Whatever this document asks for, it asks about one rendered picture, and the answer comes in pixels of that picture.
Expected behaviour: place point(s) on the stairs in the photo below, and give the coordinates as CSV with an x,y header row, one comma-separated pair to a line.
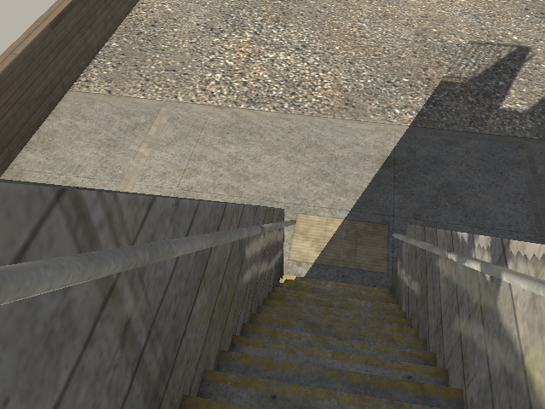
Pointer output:
x,y
319,344

